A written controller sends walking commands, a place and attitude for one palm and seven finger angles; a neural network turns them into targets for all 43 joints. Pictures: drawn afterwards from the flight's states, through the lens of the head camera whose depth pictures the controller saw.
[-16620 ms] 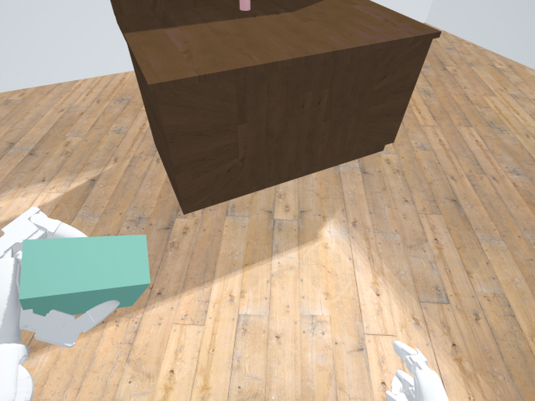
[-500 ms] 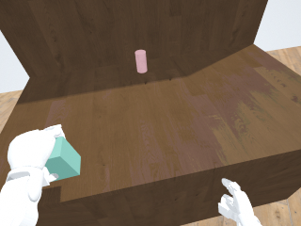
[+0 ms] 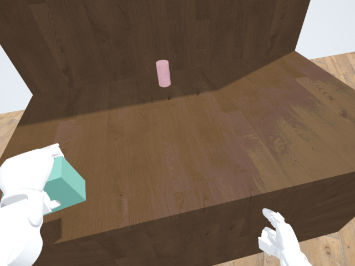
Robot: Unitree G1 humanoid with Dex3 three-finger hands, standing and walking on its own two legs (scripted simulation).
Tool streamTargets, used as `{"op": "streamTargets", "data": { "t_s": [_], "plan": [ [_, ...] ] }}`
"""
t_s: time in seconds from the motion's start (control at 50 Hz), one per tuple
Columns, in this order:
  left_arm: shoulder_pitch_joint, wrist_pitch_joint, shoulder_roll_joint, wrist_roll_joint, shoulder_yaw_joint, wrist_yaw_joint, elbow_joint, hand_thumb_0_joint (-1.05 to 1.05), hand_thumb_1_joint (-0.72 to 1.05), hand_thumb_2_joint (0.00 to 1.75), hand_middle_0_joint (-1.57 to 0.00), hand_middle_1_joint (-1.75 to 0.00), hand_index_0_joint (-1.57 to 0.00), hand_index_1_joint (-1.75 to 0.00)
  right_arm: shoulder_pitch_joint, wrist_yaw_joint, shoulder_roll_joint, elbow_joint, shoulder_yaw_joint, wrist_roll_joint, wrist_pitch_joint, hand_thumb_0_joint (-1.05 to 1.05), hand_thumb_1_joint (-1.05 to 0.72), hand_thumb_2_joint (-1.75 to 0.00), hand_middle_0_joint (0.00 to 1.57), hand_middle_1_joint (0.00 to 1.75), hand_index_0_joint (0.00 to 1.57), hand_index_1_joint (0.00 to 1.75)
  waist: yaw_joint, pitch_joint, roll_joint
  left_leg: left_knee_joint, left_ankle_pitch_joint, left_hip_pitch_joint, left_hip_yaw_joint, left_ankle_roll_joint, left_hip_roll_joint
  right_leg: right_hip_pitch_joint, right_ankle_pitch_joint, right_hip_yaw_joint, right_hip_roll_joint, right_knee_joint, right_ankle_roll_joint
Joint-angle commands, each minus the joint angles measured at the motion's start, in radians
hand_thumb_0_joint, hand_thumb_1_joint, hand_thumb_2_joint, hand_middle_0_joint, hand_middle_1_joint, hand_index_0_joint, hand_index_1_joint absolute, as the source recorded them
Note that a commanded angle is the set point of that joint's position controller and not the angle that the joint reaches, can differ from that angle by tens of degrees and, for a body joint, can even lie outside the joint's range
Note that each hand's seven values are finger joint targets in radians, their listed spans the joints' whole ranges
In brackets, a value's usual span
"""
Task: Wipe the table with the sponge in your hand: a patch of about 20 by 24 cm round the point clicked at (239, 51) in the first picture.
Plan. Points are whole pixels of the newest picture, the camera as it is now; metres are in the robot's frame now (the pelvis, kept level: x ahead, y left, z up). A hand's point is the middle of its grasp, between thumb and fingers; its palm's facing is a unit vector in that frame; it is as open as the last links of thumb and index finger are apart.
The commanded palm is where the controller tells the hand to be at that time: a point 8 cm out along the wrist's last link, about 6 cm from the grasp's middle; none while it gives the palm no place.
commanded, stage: move the sponge above the wiping area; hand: left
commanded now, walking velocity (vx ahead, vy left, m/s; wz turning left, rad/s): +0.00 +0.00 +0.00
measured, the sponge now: (53, 191) +0.22 +0.33 +0.07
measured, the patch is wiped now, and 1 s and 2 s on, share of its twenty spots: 0.00 0.00 0.00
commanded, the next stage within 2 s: lower the sponge onto the table in 0.90 s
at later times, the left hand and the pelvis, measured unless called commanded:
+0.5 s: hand (45, 188) +0.21 +0.32 +0.10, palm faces +0.06 -0.08 -0.99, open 9.9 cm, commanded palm +0.18 +0.29 +0.16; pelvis +0.00 +0.00 +0.00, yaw +0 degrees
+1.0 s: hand (53, 192) +0.21 +0.31 +0.09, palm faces -0.02 -0.11 -0.99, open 9.9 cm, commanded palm +0.18 +0.29 +0.16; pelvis +0.00 +0.00 +0.00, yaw +1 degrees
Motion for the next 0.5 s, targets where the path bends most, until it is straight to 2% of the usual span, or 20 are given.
{"op": "streamTargets", "data": {
  "t_s": [0.0, 0.04, 0.06, 0.08, 0.1, 0.14, 0.16, 0.18, 0.2, 0.24, 0.26, 0.28, 0.3, 0.32, 0.36, 0.38, 0.4, 0.42, 0.46, 0.48],
  "plan": [
    [-0.037, 0.025, 0.122, -0.011, -0.010, -0.083, -0.217, 0.00, 0.10, 1.30, -1.20, -1.60, -1.20, -1.60, -0.241, -0.005, -0.111, -0.223, -0.027, 0.016, -0.066, 0.00, -0.90, -0.90, 0.20, 0.30, 0.20, 0.30, 0.009, -0.121, -0.085, -0.044, 0.080, 0.059, -0.029, 0.062, -0.067, -0.044, 0.097, 0.018, 0.015, -0.085, -0.037],
    [-0.088, -0.013, 0.165, 0.010, 0.000, -0.110, -0.263, 0.00, 0.10, 1.30, -1.20, -1.60, -1.20, -1.60, -0.222, -0.014, -0.114, -0.223, -0.029, 0.004, -0.067, 0.00, -0.90, -0.90, 0.20, 0.30, 0.20, 0.30, -0.005, -0.135, -0.102, -0.035, 0.070, 0.077, -0.035, 0.069, -0.068, -0.058, 0.083, 0.021, 0.016, -0.091, -0.034],
    [-0.150, -0.047, 0.192, 0.024, 0.014, -0.110, -0.322, 0.00, 0.10, 1.30, -1.20, -1.60, -1.20, -1.60, -0.246, -0.018, -0.105, -0.232, -0.022, 0.002, -0.081, 0.00, -0.90, -0.90, 0.20, 0.30, 0.20, 0.30, -0.010, -0.127, -0.082, -0.033, 0.042, 0.090, -0.037, 0.070, -0.063, -0.075, 0.052, 0.039, 0.028, -0.096, -0.042],
    [-0.191, -0.085, 0.200, 0.045, 0.015, -0.103, -0.374, 0.00, 0.10, 1.30, -1.20, -1.60, -1.20, -1.60, -0.199, -0.024, -0.100, -0.243, -0.025, -0.008, -0.090, 0.00, -0.90, -0.90, 0.20, 0.30, 0.20, 0.30, -0.003, -0.186, -0.052, -0.020, 0.060, 0.105, -0.037, 0.076, -0.066, -0.063, 0.057, 0.005, 0.025, -0.086, -0.043],
    [-0.209, -0.125, 0.253, 0.070, 0.067, -0.081, -0.386, 0.00, 0.10, 1.30, -1.20, -1.60, -1.20, -1.60, -0.181, -0.029, -0.096, -0.233, -0.030, -0.015, -0.098, 0.00, -0.90, -0.90, 0.20, 0.30, 0.20, 0.30, 0.002, -0.207, -0.050, -0.012, 0.093, 0.135, -0.043, 0.074, -0.066, -0.067, 0.072, 0.022, 0.027, -0.088, -0.047],
    [-0.213, -0.188, 0.271, 0.094, 0.115, -0.026, -0.412, 0.00, 0.10, 1.30, -1.20, -1.60, -1.20, -1.60, -0.149, -0.038, -0.096, -0.218, -0.043, -0.033, -0.100, 0.00, -0.90, -0.90, 0.20, 0.30, 0.20, 0.30, 0.012, -0.213, -0.004, -0.003, 0.144, 0.171, -0.051, 0.067, -0.061, -0.078, 0.101, 0.031, 0.033, -0.092, -0.061],
    [-0.213, -0.205, 0.335, 0.102, 0.186, 0.011, -0.450, 0.00, 0.10, 1.30, -1.20, -1.60, -1.20, -1.60, -0.163, -0.041, -0.100, -0.214, -0.043, -0.033, -0.109, 0.00, -0.90, -0.90, 0.20, 0.30, 0.20, 0.30, 0.024, -0.205, 0.056, -0.008, 0.123, 0.172, -0.059, 0.063, -0.056, -0.077, 0.086, 0.066, 0.044, -0.091, -0.077],
    [-0.203, -0.211, 0.264, 0.107, 0.147, 0.043, -0.444, 0.00, 0.10, 1.30, -1.20, -1.60, -1.20, -1.60, -0.137, -0.043, -0.085, -0.214, -0.043, -0.040, -0.111, 0.00, -0.90, -0.90, 0.20, 0.30, 0.20, 0.30, 0.022, -0.223, 0.064, -0.002, 0.159, 0.172, -0.051, 0.061, -0.060, -0.075, 0.097, 0.028, 0.038, -0.084, -0.080],
    [-0.191, -0.207, 0.276, 0.110, 0.174, 0.076, -0.380, 0.00, 0.10, 1.30, -1.20, -1.60, -1.20, -1.60, -0.131, -0.041, -0.089, -0.198, -0.048, -0.040, -0.107, 0.00, -0.90, -0.90, 0.20, 0.30, 0.20, 0.30, 0.021, -0.199, 0.059, -0.003, 0.172, 0.175, -0.051, 0.050, -0.055, -0.092, 0.096, 0.046, 0.035, -0.095, -0.084],
    [-0.226, -0.166, 0.248, 0.094, 0.166, 0.115, -0.293, 0.00, 0.10, 1.30, -1.20, -1.60, -1.20, -1.60, -0.145, -0.033, -0.099, -0.178, -0.061, -0.030, -0.088, 0.00, -0.90, -0.90, 0.20, 0.30, 0.20, 0.30, 0.021, -0.181, 0.071, -0.010, 0.168, 0.158, -0.044, 0.040, -0.049, -0.089, 0.105, 0.067, 0.031, -0.103, -0.085],
    [-0.222, -0.124, 0.281, 0.076, 0.209, 0.126, -0.257, 0.00, 0.10, 1.30, -1.20, -1.60, -1.20, -1.60, -0.175, -0.028, -0.104, -0.173, -0.057, -0.017, -0.084, 0.00, -0.90, -0.90, 0.20, 0.30, 0.20, 0.30, 0.032, -0.147, 0.054, -0.029, 0.135, 0.142, -0.046, 0.038, -0.052, -0.077, 0.083, 0.094, 0.039, -0.112, -0.093],
    [-0.221, -0.091, 0.216, 0.058, 0.152, 0.125, -0.232, 0.00, 0.10, 1.30, -1.20, -1.60, -1.20, -1.60, -0.177, -0.022, -0.096, -0.176, -0.059, -0.008, -0.078, 0.00, -0.90, -0.90, 0.20, 0.30, 0.20, 0.30, 0.028, -0.159, 0.030, -0.031, 0.140, 0.127, -0.028, 0.040, -0.047, -0.056, 0.098, 0.060, 0.028, -0.105, -0.080],
    [-0.187, -0.058, 0.234, 0.045, 0.165, 0.120, -0.200, 0.00, 0.10, 1.30, -1.20, -1.60, -1.20, -1.60, -0.186, -0.018, -0.105, -0.173, -0.057, -0.005, -0.071, 0.00, -0.90, -0.90, 0.20, 0.30, 0.20, 0.30, 0.038, -0.166, -0.014, -0.036, 0.151, 0.115, -0.033, 0.037, -0.052, -0.038, 0.113, 0.063, 0.026, -0.101, -0.074],
    [-0.165, -0.025, 0.213, 0.031, 0.140, 0.102, -0.177, 0.00, 0.10, 1.30, -1.20, -1.60, -1.20, -1.60, -0.210, -0.016, -0.110, -0.173, -0.055, -0.001, -0.063, 0.00, -0.90, -0.90, 0.20, 0.30, 0.20, 0.30, 0.037, -0.158, -0.034, -0.041, 0.150, 0.106, -0.028, 0.038, -0.051, -0.031, 0.125, 0.058, 0.019, -0.101, -0.065],
    [-0.080, 0.038, 0.230, 0.011, 0.152, 0.053, -0.130, 0.00, 0.10, 1.30, -1.20, -1.60, -1.20, -1.60, -0.260, -0.012, -0.124, -0.174, -0.044, 0.005, -0.053, 0.00, -0.90, -0.90, 0.20, 0.30, 0.20, 0.30, 0.048, -0.119, -0.052, -0.055, 0.127, 0.078, -0.031, 0.042, -0.063, -0.024, 0.115, 0.071, 0.024, -0.099, -0.062],
    [-0.065, 0.055, 0.177, -0.001, 0.086, 0.015, -0.143, 0.00, 0.10, 1.30, -1.20, -1.60, -1.20, -1.60, -0.252, -0.006, -0.122, -0.192, -0.038, 0.010, -0.047, 0.00, -0.90, -0.90, 0.20, 0.30, 0.20, 0.30, 0.033, -0.125, -0.073, -0.051, 0.119, 0.060, -0.023, 0.048, -0.063, -0.017, 0.122, 0.034, 0.019, -0.090, -0.050],
    [-0.053, 0.060, 0.176, -0.004, 0.069, -0.018, -0.179, 0.00, 0.10, 1.30, -1.20, -1.60, -1.20, -1.60, -0.260, -0.002, -0.117, -0.203, -0.032, 0.013, -0.046, 0.00, -0.90, -0.90, 0.20, 0.30, 0.20, 0.30, 0.032, -0.120, -0.075, -0.055, 0.114, 0.056, -0.031, 0.049, -0.066, -0.021, 0.118, 0.028, 0.017, -0.085, -0.044],
    [-0.032, 0.056, 0.135, -0.014, 0.021, -0.050, -0.214, 0.00, 0.10, 1.30, -1.20, -1.60, -1.20, -1.60, -0.264, -0.002, -0.116, -0.216, -0.030, 0.014, -0.049, 0.00, -0.90, -0.90, 0.20, 0.30, 0.20, 0.30, 0.019, -0.123, -0.080, -0.050, 0.110, 0.058, -0.029, 0.054, -0.067, -0.023, 0.125, 0.020, 0.016, -0.082, -0.040],
    [-0.030, 0.034, 0.115, -0.020, -0.015, -0.092, -0.265, 0.00, 0.10, 1.30, -1.20, -1.60, -1.20, -1.60, -0.287, -0.003, -0.099, -0.235, -0.016, 0.018, -0.061, 0.00, -0.90, -0.90, 0.20, 0.30, 0.20, 0.30, 0.009, -0.088, -0.049, -0.050, 0.060, 0.064, -0.034, 0.061, -0.068, -0.060, 0.071, 0.033, 0.023, -0.095, -0.044],
    [-0.041, 0.011, 0.095, -0.015, -0.050, -0.108, -0.280, 0.00, 0.10, 1.30, -1.20, -1.60, -1.20, -1.60, -0.244, -0.005, -0.101, -0.238, -0.017, 0.012, -0.067, 0.00, -0.90, -0.90, 0.20, 0.30, 0.20, 0.30, -0.003, -0.095, -0.059, -0.039, 0.038, 0.056, -0.032, 0.068, -0.066, -0.069, 0.050, 0.004, 0.022, -0.093, -0.039]
  ]
}}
